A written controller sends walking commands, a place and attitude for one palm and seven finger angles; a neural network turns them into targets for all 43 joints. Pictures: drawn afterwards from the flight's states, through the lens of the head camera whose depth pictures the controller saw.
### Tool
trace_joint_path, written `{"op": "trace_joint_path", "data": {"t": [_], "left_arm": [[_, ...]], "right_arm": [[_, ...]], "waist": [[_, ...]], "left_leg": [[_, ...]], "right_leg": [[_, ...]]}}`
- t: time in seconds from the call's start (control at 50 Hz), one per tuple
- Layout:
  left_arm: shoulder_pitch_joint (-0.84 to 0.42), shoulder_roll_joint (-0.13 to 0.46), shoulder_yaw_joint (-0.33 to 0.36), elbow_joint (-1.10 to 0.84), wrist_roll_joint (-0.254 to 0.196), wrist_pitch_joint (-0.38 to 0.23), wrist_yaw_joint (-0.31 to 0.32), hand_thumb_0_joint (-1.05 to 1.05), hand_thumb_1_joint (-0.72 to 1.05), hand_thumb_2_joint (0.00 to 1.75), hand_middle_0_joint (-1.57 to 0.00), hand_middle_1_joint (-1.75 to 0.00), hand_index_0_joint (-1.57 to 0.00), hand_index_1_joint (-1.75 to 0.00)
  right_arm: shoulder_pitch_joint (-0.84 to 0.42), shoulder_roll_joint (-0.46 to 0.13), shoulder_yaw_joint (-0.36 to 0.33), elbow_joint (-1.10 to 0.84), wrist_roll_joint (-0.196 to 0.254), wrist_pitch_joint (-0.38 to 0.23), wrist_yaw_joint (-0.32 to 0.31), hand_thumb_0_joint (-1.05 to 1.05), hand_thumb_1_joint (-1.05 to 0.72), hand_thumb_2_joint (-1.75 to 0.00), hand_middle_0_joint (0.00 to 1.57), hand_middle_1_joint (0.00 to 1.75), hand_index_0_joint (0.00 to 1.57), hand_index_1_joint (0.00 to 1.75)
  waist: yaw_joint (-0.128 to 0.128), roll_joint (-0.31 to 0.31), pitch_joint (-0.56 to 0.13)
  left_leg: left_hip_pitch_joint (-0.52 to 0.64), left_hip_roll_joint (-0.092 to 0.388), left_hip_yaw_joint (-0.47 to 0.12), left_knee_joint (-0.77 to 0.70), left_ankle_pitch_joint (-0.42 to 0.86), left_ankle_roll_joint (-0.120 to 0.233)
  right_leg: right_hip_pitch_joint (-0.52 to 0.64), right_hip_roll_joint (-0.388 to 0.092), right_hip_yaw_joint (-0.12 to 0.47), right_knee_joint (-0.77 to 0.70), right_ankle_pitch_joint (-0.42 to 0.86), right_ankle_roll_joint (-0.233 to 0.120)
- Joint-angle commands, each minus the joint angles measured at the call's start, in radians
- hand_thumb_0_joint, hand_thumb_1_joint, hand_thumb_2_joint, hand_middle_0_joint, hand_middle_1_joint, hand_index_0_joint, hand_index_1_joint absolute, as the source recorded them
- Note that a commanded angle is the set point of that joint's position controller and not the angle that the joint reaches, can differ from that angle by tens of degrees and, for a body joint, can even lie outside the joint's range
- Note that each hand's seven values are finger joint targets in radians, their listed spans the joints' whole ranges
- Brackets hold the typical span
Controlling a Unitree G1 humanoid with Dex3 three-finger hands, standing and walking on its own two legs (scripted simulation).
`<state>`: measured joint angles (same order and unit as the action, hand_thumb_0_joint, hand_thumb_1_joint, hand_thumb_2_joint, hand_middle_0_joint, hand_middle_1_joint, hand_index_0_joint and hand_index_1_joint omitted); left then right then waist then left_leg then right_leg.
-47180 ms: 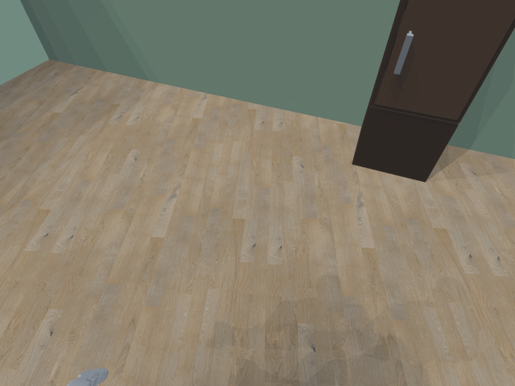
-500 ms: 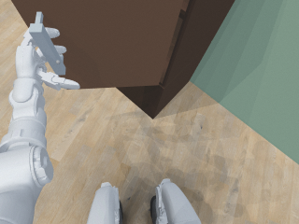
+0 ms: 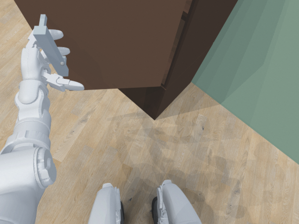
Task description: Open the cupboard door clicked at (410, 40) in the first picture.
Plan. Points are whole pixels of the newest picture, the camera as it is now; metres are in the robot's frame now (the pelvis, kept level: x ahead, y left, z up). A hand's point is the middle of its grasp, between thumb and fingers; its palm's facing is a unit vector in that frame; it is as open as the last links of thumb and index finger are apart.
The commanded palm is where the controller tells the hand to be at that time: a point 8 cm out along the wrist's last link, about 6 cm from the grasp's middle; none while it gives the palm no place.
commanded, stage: close the thumb around the handle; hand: left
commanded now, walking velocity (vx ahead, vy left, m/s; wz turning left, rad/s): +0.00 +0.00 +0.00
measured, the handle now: (54, 48) +0.56 +0.22 +0.04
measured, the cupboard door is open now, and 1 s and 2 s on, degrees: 48 48 94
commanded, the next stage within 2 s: pull the door open along its arc in 0.76 s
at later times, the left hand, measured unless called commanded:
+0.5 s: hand (63, 62) +0.52 +0.19 +0.04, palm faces +0.06 -1.00 -0.02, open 8.9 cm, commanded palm +0.49 +0.21 +0.04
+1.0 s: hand (62, 62) +0.52 +0.19 +0.04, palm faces +0.05 -1.00 -0.02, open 5.8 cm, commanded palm +0.48 +0.22 +0.04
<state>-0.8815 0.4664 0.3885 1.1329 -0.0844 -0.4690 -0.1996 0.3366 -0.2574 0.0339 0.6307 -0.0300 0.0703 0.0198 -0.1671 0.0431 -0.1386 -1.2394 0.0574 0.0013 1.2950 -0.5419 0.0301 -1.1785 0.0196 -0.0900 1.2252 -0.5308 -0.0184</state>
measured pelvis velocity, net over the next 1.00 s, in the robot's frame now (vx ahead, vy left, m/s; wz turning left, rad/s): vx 0.01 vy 0.00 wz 0.00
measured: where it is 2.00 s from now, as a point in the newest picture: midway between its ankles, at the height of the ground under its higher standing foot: outside the picture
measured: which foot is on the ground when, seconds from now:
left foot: down 0.00-1.00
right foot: down 0.00-1.00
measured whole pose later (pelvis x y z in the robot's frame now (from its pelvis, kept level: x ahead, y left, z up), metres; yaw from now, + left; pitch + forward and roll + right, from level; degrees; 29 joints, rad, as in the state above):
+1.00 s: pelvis +0.01 +0.00 +0.00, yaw +0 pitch +28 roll -4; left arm -0.86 0.46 0.40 1.12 -0.09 -0.47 -0.20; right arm 0.33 -0.25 0.03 0.62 -0.03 0.09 0.02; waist -0.17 0.04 -0.14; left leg -1.22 0.06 0.00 1.28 -0.55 0.03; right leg -1.16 0.03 -0.08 1.21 -0.54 -0.02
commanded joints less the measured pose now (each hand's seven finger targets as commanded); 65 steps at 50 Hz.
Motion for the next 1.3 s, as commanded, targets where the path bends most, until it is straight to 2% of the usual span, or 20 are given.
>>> {"op": "trace_joint_path", "data": {"t": [0.0, 0.04, 0.06, 0.08, 0.1, 0.16, 0.2, 0.22, 0.26, 0.3, 0.36, 0.54, 0.68, 0.72, 0.84, 0.86, 1.04, 1.12, 1.22, 1.28], "left_arm": [[-0.427, 0.173, -0.025, -0.215, -0.011, -0.086, -0.007, 0.00, -0.50, 0.30, -0.30, -1.20, -0.30, -1.20], [-0.420, 0.213, 0.004, -0.165, -0.004, -0.078, -0.001, 0.00, -0.50, 0.30, -0.30, -1.20, -0.30, -1.20], [-0.453, 0.197, -0.015, -0.187, -0.005, -0.079, 0.000, 0.00, -0.44, 0.32, -0.30, -1.21, -0.30, -1.21], [-0.446, 0.187, -0.023, -0.175, 0.000, -0.077, 0.000, 0.00, -0.39, 0.35, -0.31, -1.21, -0.31, -1.21], [-0.472, 0.190, -0.019, -0.201, -0.002, -0.085, 0.001, 0.00, -0.33, 0.37, -0.31, -1.22, -0.31, -1.22], [-0.449, 0.198, -0.006, -0.208, -0.006, -0.086, 0.002, 0.00, -0.16, 0.44, -0.32, -1.24, -0.32, -1.24], [-0.436, 0.189, -0.014, -0.221, -0.005, -0.091, -0.001, 0.00, -0.05, 0.49, -0.33, -1.25, -0.33, -1.25], [-0.435, 0.168, -0.031, -0.223, -0.004, -0.091, -0.002, 0.00, 0.00, 0.52, -0.34, -1.25, -0.34, -1.25], [-0.435, 0.139, -0.052, -0.199, -0.003, -0.080, 0.003, 0.00, 0.12, 0.56, -0.34, -1.27, -0.34, -1.27], [-0.466, 0.146, -0.054, -0.202, 0.002, -0.081, 0.010, 0.00, 0.23, 0.61, -0.35, -1.28, -0.35, -1.28], [-0.452, 0.155, -0.044, -0.218, 0.006, -0.086, 0.015, 0.00, 0.40, 0.68, -0.36, -1.30, -0.36, -1.30], [-0.450, 0.155, -0.047, -0.174, 0.004, -0.086, 0.008, 0.00, 0.90, 0.90, -0.40, -1.35, -0.40, -1.35], [-0.442, 0.191, -0.019, -0.188, -0.007, -0.079, -0.006, 0.00, 0.90, 0.90, -0.40, -1.35, -0.40, -1.35], [-0.434, 0.183, -0.023, -0.218, -0.006, -0.088, -0.009, 0.00, 0.90, 0.90, -0.40, -1.35, -0.40, -1.35], [-0.414, 0.183, -0.020, -0.212, -0.009, -0.083, -0.007, 0.00, 0.90, 0.90, -0.40, -1.35, -0.40, -1.35], [-0.405, 0.264, 0.039, -0.203, -0.002, -0.084, -0.004, 0.00, 0.90, 0.90, -0.40, -1.35, -0.40, -1.35], [-0.149, 0.176, 0.010, -0.335, -0.042, -0.085, -0.028, 0.00, 0.90, 0.90, -0.40, -1.35, -0.40, -1.35], [0.029, 0.116, -0.014, -0.447, -0.069, -0.081, -0.028, 0.00, 0.90, 0.90, -0.40, -1.35, -0.40, -1.35], [0.351, -0.010, -0.075, -0.612, -0.107, -0.076, -0.013, 0.00, 0.90, 0.90, -0.40, -1.35, -0.40, -1.35], [0.511, -0.091, -0.139, -0.737, -0.124, -0.078, 0.001, 0.00, 0.90, 0.90, -0.40, -1.35, -0.40, -1.35]], "right_arm": [[0.181, -0.183, -0.064, -0.035, 0.001, -0.014, -0.014, 0.00, -0.90, -0.90, 0.20, 0.30, 0.20, 0.30], [0.181, -0.191, -0.063, -0.030, 0.002, -0.010, -0.017, 0.00, -0.90, -0.90, 0.20, 0.30, 0.20, 0.30], [0.180, -0.189, -0.063, -0.033, 0.002, -0.011, -0.018, 0.00, -0.90, -0.90, 0.20, 0.30, 0.20, 0.30], [0.183, -0.187, -0.063, -0.032, 0.003, -0.011, -0.018, 0.00, -0.90, -0.90, 0.20, 0.30, 0.20, 0.30], [0.184, -0.187, -0.063, -0.032, -0.001, -0.014, -0.018, 0.00, -0.90, -0.90, 0.20, 0.30, 0.20, 0.30], [0.186, -0.190, -0.066, -0.031, -0.003, -0.011, -0.018, 0.00, -0.90, -0.90, 0.20, 0.30, 0.20, 0.30], [0.191, -0.189, -0.067, -0.033, -0.003, -0.010, -0.016, 0.00, -0.90, -0.90, 0.20, 0.30, 0.20, 0.30], [0.187, -0.185, -0.067, -0.031, -0.003, -0.009, -0.013, 0.00, -0.90, -0.90, 0.20, 0.30, 0.20, 0.30], [0.186, -0.184, -0.067, -0.028, -0.002, -0.004, -0.011, 0.00, -0.90, -0.90, 0.20, 0.30, 0.20, 0.30], [0.192, -0.187, -0.067, -0.025, -0.003, -0.005, -0.013, 0.00, -0.90, -0.90, 0.20, 0.30, 0.20, 0.30], [0.191, -0.188, -0.071, -0.023, -0.004, -0.003, -0.013, 0.00, -0.90, -0.90, 0.20, 0.30, 0.20, 0.30], [0.188, -0.183, -0.065, -0.017, -0.003, -0.001, -0.013, 0.00, -0.90, -0.90, 0.20, 0.30, 0.20, 0.30], [0.187, -0.184, -0.064, -0.026, 0.000, 0.001, -0.017, 0.00, -0.90, -0.90, 0.20, 0.30, 0.20, 0.30], [0.186, -0.181, -0.065, -0.030, -0.002, 0.000, -0.015, 0.00, -0.90, -0.90, 0.20, 0.30, 0.20, 0.30], [0.182, -0.180, -0.065, -0.031, 0.001, 0.002, -0.013, 0.00, -0.90, -0.90, 0.20, 0.30, 0.20, 0.30], [0.182, -0.189, -0.065, -0.031, 0.002, 0.003, -0.017, 0.00, -0.90, -0.90, 0.20, 0.30, 0.20, 0.30], [0.154, -0.171, -0.074, -0.080, 0.016, 0.007, -0.005, 0.00, -0.90, -0.90, 0.20, 0.30, 0.20, 0.30], [0.133, -0.162, -0.081, -0.108, 0.027, 0.003, 0.001, 0.00, -0.90, -0.90, 0.20, 0.30, 0.20, 0.30], [0.090, -0.146, -0.092, -0.150, 0.040, -0.013, 0.017, 0.00, -0.90, -0.90, 0.20, 0.30, 0.20, 0.30], [0.054, -0.135, -0.097, -0.177, 0.044, -0.024, 0.026, 0.00, -0.90, -0.90, 0.20, 0.30, 0.20, 0.30]], "waist": [[-0.035, 0.140, -0.529], [-0.035, 0.106, -0.491], [-0.049, 0.107, -0.496], [-0.042, 0.114, -0.496], [-0.043, 0.152, -0.513], [-0.035, 0.136, -0.567], [-0.027, 0.167, -0.585], [-0.025, 0.182, -0.584], [-0.041, 0.138, -0.541], [-0.054, 0.130, -0.518], [-0.038, 0.145, -0.562], [-0.046, 0.133, -0.517], [-0.040, 0.113, -0.544], [-0.028, 0.149, -0.580], [-0.029, 0.131, -0.550], [-0.016, 0.117, -0.551], [0.042, 0.108, -0.605], [0.072, 0.079, -0.591], [0.117, 0.030, -0.537], [0.129, 0.013, -0.484]], "left_leg": [[0.494, -0.024, -0.086, -0.129, 0.419, -0.004], [0.454, -0.023, -0.088, -0.131, 0.380, -0.005], [0.452, -0.024, -0.085, -0.129, 0.373, 0.000], [0.454, -0.026, -0.088, -0.133, 0.369, -0.003], [0.482, -0.025, -0.090, -0.130, 0.396, -0.003], [0.507, -0.024, -0.092, -0.124, 0.436, -0.006], [0.546, -0.021, -0.098, -0.126, 0.478, -0.011], [0.560, -0.020, -0.100, -0.127, 0.490, -0.016], [0.534, -0.019, -0.100, -0.130, 0.459, -0.013], [0.521, -0.019, -0.103, -0.132, 0.438, -0.007], [0.548, -0.019, -0.102, -0.132, 0.459, -0.013], [0.498, -0.025, -0.091, -0.128, 0.429, -0.006], [0.470, -0.029, -0.080, -0.121, 0.436, -0.001], [0.511, -0.028, -0.084, -0.122, 0.477, -0.005], [0.496, -0.028, -0.079, -0.126, 0.462, -0.003], [0.467, -0.026, -0.075, -0.121, 0.449, -0.002], [0.531, -0.028, -0.057, -0.159, 0.547, -0.009], [0.534, -0.031, -0.042, -0.188, 0.573, -0.009], [0.531, -0.035, -0.020, -0.223, 0.604, -0.010], [0.529, -0.037, -0.012, -0.241, 0.588, -0.010]], "right_leg": [[0.157, 0.033, 0.044, -0.136, 0.317, -0.008], [0.156, 0.032, 0.044, -0.140, 0.288, -0.007], [0.157, 0.032, 0.048, -0.142, 0.290, -0.005], [0.157, 0.032, 0.045, -0.141, 0.283, -0.007], [0.140, 0.031, 0.043, -0.133, 0.293, -0.010], [0.160, 0.031, 0.044, -0.132, 0.324, -0.008], [0.145, 0.032, 0.039, -0.122, 0.338, -0.012], [0.133, 0.030, 0.035, -0.122, 0.337, -0.012], [0.132, 0.032, 0.033, -0.133, 0.323, -0.008], [0.124, 0.033, 0.035, -0.135, 0.311, -0.008], [0.134, 0.032, 0.035, -0.135, 0.321, -0.010], [0.149, 0.033, 0.040, -0.140, 0.323, -0.010], [0.203, 0.032, 0.050, -0.141, 0.357, -0.006], [0.198, 0.032, 0.047, -0.131, 0.377, -0.009], [0.205, 0.033, 0.048, -0.140, 0.374, -0.007], [0.224, 0.033, 0.054, -0.137, 0.371, -0.007], [0.316, 0.032, 0.051, -0.144, 0.470, -0.006], [0.379, 0.032, 0.051, -0.160, 0.517, -0.005], [0.440, 0.029, 0.048, -0.179, 0.560, -0.003], [0.456, 0.025, 0.043, -0.187, 0.554, -0.002]]}}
